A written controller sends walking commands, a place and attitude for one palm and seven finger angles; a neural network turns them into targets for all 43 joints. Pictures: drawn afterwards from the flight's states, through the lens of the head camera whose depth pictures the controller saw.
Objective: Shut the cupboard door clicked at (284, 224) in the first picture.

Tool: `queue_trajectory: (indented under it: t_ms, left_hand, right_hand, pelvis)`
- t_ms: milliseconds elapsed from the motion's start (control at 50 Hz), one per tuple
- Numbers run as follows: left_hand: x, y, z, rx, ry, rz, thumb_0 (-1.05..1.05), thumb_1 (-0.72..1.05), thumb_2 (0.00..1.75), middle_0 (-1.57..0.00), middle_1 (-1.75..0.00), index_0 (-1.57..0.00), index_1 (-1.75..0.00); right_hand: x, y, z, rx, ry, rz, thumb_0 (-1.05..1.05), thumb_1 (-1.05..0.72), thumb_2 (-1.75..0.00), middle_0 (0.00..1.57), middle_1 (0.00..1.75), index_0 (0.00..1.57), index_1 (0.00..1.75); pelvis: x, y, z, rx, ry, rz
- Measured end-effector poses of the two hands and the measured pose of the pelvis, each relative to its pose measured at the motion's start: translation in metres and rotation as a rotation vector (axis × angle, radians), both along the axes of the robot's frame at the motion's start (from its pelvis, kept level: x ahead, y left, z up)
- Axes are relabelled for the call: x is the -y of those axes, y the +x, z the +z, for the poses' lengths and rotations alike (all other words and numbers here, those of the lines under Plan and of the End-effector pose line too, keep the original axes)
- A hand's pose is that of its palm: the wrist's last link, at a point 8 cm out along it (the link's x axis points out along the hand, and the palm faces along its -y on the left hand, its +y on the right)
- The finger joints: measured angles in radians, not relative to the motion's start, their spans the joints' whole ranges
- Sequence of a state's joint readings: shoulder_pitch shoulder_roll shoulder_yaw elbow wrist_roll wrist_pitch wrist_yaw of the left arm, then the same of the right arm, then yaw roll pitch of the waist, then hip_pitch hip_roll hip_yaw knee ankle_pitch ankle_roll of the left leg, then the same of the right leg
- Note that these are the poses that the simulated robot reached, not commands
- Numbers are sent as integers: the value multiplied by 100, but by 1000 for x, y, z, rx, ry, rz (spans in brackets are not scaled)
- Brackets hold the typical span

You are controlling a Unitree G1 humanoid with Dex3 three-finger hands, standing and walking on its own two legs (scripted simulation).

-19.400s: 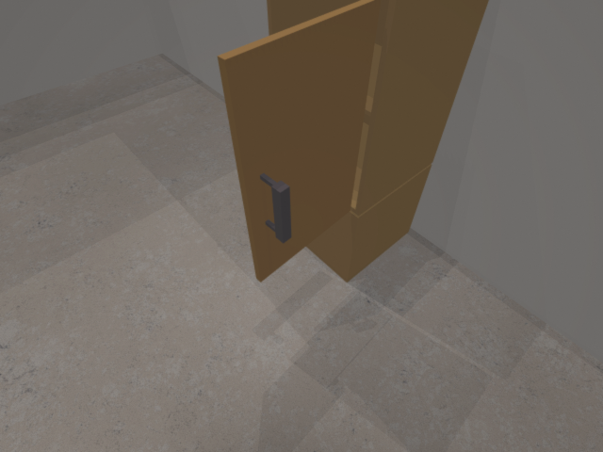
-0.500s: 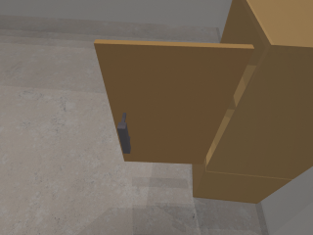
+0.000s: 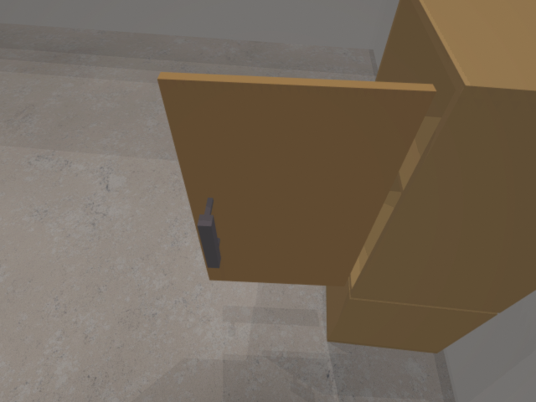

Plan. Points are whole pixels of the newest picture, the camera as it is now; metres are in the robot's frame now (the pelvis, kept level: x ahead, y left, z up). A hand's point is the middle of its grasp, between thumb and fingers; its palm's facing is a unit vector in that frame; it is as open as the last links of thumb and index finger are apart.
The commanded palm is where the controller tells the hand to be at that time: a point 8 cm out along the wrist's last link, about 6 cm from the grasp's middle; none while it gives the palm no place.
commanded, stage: look again from close up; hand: left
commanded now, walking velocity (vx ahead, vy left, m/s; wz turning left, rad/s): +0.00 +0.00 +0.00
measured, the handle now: (212, 233) +0.43 +0.14 -0.07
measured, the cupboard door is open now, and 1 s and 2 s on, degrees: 93 93 93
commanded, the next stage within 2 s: raise the hand and make a fist in 0.44 s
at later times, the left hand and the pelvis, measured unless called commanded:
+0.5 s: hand out of the picture -0.01 +0.15 -0.18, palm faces +0.02 -0.99 -0.16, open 7.3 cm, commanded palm none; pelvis +0.00 -0.01 +0.00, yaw +0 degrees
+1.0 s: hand out of the picture +0.11 +0.14 -0.10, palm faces +0.07 -1.00 +0.00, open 6.0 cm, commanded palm +0.10 +0.20 -0.07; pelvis -0.07 -0.05 -0.11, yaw +3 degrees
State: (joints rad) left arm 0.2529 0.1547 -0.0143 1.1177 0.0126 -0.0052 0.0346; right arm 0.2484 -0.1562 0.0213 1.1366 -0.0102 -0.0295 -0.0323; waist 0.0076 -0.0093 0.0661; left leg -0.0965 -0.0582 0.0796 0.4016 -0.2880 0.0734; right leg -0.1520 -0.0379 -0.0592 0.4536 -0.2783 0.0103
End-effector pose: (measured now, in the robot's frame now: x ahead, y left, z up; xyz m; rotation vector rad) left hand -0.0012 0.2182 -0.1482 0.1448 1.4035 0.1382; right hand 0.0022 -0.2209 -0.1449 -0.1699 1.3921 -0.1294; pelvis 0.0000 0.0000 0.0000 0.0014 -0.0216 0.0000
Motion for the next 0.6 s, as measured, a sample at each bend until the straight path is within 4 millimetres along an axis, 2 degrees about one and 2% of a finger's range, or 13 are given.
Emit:
queue_trajectory:
  t_ms: [320,560,600]
  left_hand:
    - [10,-9,1,-18,-9,8,1,92,90,-20,-30,-20,-30]
    - [22,-20,0,-33,-18,13,1,91,90,-20,-30,-20,-30]
    - [6,3,14,104,38,80,3,94,90,-21,-30,-21,-30]
  right_hand:
    - [-2,-14,0,-36,21,-11,1,-91,-90,20,30,20,30]
    - [2,-17,0,-40,21,-17,1,-91,-90,20,30,20,30]
    - [11,-11,5,67,-23,-17,2,-92,-90,20,30,20,30]
  pelvis:
    - [7,-1,1,-2,2,1]
    - [11,-3,1,-7,-1,3]
    - [14,-7,-2,-9,-1,3]
